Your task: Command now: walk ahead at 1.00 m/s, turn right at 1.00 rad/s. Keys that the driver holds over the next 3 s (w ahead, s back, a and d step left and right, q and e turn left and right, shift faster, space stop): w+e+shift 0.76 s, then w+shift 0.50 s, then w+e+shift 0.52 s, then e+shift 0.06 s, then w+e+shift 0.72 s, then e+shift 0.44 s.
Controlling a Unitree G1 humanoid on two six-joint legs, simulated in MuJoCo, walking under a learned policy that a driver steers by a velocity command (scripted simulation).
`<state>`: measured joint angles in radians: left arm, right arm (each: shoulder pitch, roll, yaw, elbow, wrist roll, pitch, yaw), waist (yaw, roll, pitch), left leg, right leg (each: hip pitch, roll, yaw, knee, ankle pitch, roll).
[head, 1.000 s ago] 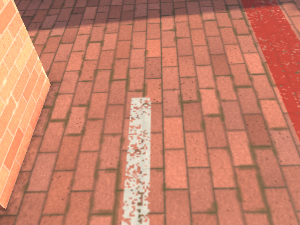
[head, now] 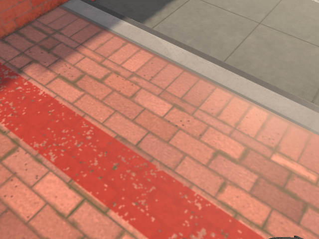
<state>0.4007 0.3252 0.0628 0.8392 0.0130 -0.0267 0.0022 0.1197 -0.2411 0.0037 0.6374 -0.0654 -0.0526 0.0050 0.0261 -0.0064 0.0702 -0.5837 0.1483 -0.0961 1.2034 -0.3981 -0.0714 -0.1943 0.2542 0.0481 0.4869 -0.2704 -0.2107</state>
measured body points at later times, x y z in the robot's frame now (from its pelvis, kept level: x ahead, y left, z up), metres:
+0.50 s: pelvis +0.47 +0.02 +0.00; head +0.48 +0.00 +0.45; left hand +0.81 +0.13 -0.04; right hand +0.29 -0.22 -0.12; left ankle +0.41 +0.18 -0.73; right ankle +0.52 -0.11 -0.64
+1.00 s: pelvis +0.86 -0.26 +0.00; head +0.89 -0.29 +0.45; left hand +1.06 -0.05 -0.12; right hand +0.85 -0.59 -0.07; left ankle +1.14 -0.32 -0.68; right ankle +0.72 -0.15 -0.72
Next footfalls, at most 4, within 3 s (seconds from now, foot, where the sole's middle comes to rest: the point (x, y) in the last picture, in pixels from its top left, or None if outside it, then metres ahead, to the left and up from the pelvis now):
0.22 left None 0.45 0.17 -0.76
0.68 right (206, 174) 0.75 -0.18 -0.76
1.08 left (242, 108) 1.16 -0.41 -0.76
1.52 right None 1.23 -0.87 -0.81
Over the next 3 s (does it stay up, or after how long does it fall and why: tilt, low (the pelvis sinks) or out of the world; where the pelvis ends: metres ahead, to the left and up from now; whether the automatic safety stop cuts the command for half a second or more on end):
stays up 1.23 -1.89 -0.11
